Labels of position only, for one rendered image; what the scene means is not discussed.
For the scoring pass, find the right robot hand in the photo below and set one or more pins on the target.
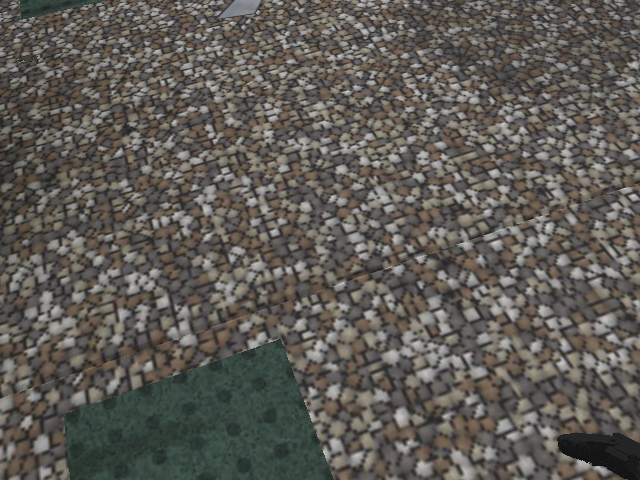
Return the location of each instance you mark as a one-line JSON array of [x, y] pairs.
[[618, 453]]

